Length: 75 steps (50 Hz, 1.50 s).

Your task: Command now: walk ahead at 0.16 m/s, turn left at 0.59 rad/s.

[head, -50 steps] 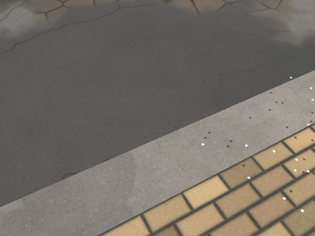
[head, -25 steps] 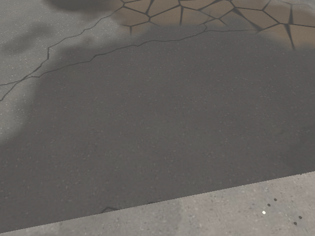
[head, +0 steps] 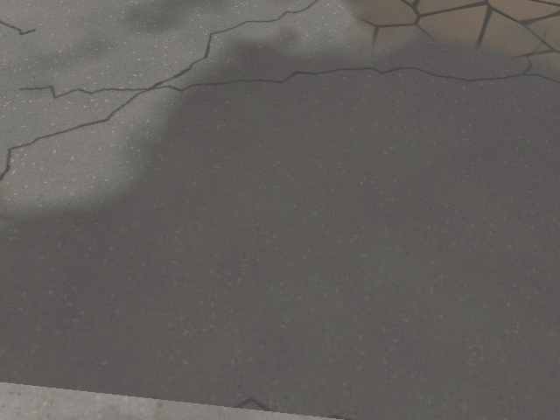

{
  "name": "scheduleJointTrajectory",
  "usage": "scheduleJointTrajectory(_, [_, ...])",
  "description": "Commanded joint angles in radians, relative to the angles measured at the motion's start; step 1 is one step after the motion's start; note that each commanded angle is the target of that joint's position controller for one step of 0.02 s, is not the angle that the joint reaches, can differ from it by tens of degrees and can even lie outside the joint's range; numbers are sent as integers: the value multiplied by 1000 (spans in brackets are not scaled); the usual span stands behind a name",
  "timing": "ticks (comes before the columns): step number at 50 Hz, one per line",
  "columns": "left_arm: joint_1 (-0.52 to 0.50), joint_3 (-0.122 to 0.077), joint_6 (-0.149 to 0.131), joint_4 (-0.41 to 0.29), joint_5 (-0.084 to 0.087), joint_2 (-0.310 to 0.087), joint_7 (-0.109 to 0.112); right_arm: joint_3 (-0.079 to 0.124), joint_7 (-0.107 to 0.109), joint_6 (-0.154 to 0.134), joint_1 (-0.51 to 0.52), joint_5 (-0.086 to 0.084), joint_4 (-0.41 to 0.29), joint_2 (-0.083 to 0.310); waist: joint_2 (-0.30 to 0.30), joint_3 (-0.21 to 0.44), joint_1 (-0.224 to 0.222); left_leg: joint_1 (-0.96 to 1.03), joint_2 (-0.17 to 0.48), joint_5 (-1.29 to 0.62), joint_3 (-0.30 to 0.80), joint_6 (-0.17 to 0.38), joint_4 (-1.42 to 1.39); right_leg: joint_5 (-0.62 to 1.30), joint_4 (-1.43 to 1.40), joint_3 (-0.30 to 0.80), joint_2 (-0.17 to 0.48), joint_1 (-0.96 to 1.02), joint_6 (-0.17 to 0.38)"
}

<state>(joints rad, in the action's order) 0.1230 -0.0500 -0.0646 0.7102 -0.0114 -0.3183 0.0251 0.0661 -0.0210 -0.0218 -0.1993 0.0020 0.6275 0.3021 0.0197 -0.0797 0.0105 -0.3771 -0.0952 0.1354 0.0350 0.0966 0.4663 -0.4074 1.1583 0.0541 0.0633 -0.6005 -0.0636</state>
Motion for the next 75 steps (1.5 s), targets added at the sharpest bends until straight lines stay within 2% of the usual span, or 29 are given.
scheduleJointTrajectory(1, [107, -21, 15, -30, -9, -74, 13, 51, 22, -9, 18, -1, -63, 169, -66, 227, -50, 135, 260, -672, 236, 192, -102, 80, -93, 11, -13, 31, -21])
scheduleJointTrajectory(5, [11, -14, 29, -53, -3, -63, 7, 50, 47, 22, 11, -18, -54, 168, -103, 233, -23, 139, 222, -467, 261, 139, -85, 214, -262, 29, -48, 42, -33])
scheduleJointTrajectory(11, [-66, -16, 24, -76, 7, -71, -11, 38, 53, 46, -13, -7, -42, 147, -156, 204, 18, 193, 240, -334, 358, 120, -22, 176, -456, 39, -72, 106, -11])
scheduleJointTrajectory(14, [-25, -20, 7, -72, 5, -61, -21, 22, 52, 47, 15, -15, -43, 119, -168, 187, -21, 190, 205, -296, 384, 78, 40, 302, -708, 15, -71, 265, 41])
scheduleJointTrajectory(15, [-13, -24, 1, -74, -8, -85, -20, 14, 52, 43, -7, -9, -42, 95, -135, 188, -18, 142, 165, -192, 368, 34, 73, 484, -774, 65, -1, 374, 75])
scheduleJointTrajectory(16, [-9, -33, 4, -91, -27, -146, -14, 0, 49, 35, -75, 18, -42, 54, 35, 233, 30, 63, 71, 88, 266, -22, 211, 798, -750, 218, 174, 503, 152])
scheduleJointTrajectory(17, [-6, -29, 14, -68, -42, -127, -12, 4, 51, 31, -123, 7, -38, 67, 220, 221, 57, -47, -11, 422, 162, -85, 300, 918, -750, 367, 295, 525, 318])
scheduleJointTrajectory(18, [25, -16, 14, -63, -23, -70, -15, 17, 52, 32, -76, 14, -40, 131, 200, 218, 5, -94, 30, 514, 143, -131, 426, 858, -780, 437, 328, 522, 380])
scheduleJointTrajectory(21, [3, -22, 20, -58, 3, -94, -16, 34, 57, 63, -24, -3, -22, 138, 88, 181, -6, -134, 56, 448, 135, -183, 610, 718, -774, 310, 240, 490, 312])
scheduleJointTrajectory(25, [-42, -15, 49, -48, 1, -67, -21, -3, 46, 68, -14, -7, -2, 21, 158, 174, -3, 38, 78, 345, 20, -196, 303, 644, -780, 134, 109, 413, 250])
scheduleJointTrajectory(28, [-15, -14, 57, -32, 11, -72, -22, 4, 39, 63, -30, -11, 22, 33, 170, 196, -1, 158, 73, 132, -14, -170, 28, 535, -751, 139, 108, 425, 248])
scheduleJointTrajectory(30, [37, -3, 47, -11, 11, -52, -26, 7, 39, 61, -18, 9, 20, 67, 122, 189, -10, 282, 110, -23, 35, -123, -79, 353, -751, 135, 85, 346, 168])
scheduleJointTrajectory(31, [50, 3, 36, -13, -9, -41, -33, 16, 45, 62, -16, 19, 7, 121, 20, 193, -34, 322, 200, -147, 117, -82, -46, 244, -703, 87, 41, 287, 115])
scheduleJointTrajectory(32, [69, 12, 30, -7, -10, 3, -37, 15, 39, 59, -1, 23, 38, 108, -147, 179, -70, 201, 204, 54, 119, -38, -48, 146, -713, 2, -31, 340, 67])
scheduleJointTrajectory(33, [18, 9, 31, 0, -13, -28, -36, 4, 33, 52, 21, 27, 25, 54, -119, 127, -33, 140, 178, 185, 107, -38, -79, 167, -689, -1, -37, 359, 40])
scheduleJointTrajectory(38, [-11, -16, 50, -26, 20, -70, -19, 34, 60, 30, -47, 14, 42, 131, -155, 48, -1, 149, 241, 93, 135, -14, -90, 246, -548, -4, -72, 214, 61])
scheduleJointTrajectory(42, [24, -29, 65, -42, 20, -54, -28, 38, 83, 33, -3, 5, 14, 123, -213, 62, -8, 157, 387, -121, 204, 85, -78, 10, -354, -47, -57, 147, 70])
scheduleJointTrajectory(46, [85, -38, 71, -37, 23, -46, -50, 47, 92, 37, 41, -19, 8, 131, -130, 90, -37, 129, 341, -181, 78, 19, 66, 168, -550, -77, -64, 277, 115])
scheduleJointTrajectory(47, [93, -58, 69, -48, 17, -111, -47, 46, 90, 38, -10, -11, 14, 109, 18, 104, -15, 66, 248, -22, -21, -52, 233, 422, -674, 82, -3, 356, 156])
scheduleJointTrajectory(48, [119, -85, 65, -64, 11, -230, -45, 30, 92, 37, 24, 15, -36, 62, 280, 104, -14, -174, 57, 334, -121, -161, 493, 616, -783, 465, 203, 467, 330])
scheduleJointTrajectory(49, [196, -66, 48, -61, -13, -188, -47, 23, 92, 31, 82, 11, -51, 51, 251, 193, -80, -246, 41, 578, 44, -160, 694, 664, -832, 605, 286, 545, 433])
scheduleJointTrajectory(52, [74, -56, 35, -90, 18, -154, -27, 38, 86, 32, 53, 1, -16, 91, 35, 169, -26, -279, 103, 396, 83, -149, 748, 588, -783, 392, 196, 517, 326])
scheduleJointTrajectory(59, [61, -62, 83, -113, 23, -150, 11, 23, 69, 21, 75, -8, -7, 44, 104, 178, -30, -116, 64, 257, 55, -185, 391, 388, -816, 336, 94, 451, 288])
scheduleJointTrajectory(68, [-2, -68, 113, -147, 44, -137, 7, 46, 33, -15, -15, -12, 26, 82, 127, 169, 13, 200, 69, 46, 43, -113, -98, 242, -743, 439, 14, 316, 203])
scheduleJointTrajectory(69, [29, -56, 113, -149, 37, -96, 7, 60, 39, -12, -38, 5, 21, 143, 0, 189, 0, 306, 244, 43, 192, -48, -148, 45, -595, 354, -55, 204, 146])
scheduleJointTrajectory(70, [49, -56, 103, -174, 40, -81, 3, 75, 39, -2, -9, 33, 16, 223, -274, 139, -43, 296, 432, -98, 430, 101, -195, -184, -388, 134, -227, 13, 86])
scheduleJointTrajectory(71, [53, -82, 90, -162, 20, -160, 3, 66, 38, -8, 31, 53, -8, 182, -243, 124, -29, 209, 516, -93, 491, 185, -211, -208, -137, 125, -154, -11, 42])
scheduleJointTrajectory(72, [72, -98, 92, -137, 27, -196, 0, 48, 45, -11, 92, 43, -27, 124, -171, 110, -52, 174, 458, -60, 392, 157, -201, -136, -37, 127, -130, 7, 29])
scheduleJointTrajectory(75, [112, -85, 119, -102, 27, -128, -1, 25, 59, -5, 135, 4, -35, 75, -143, 76, -47, 188, 331, -80, 181, 91, -174, 7, 92, 80, -114, -27, -21])
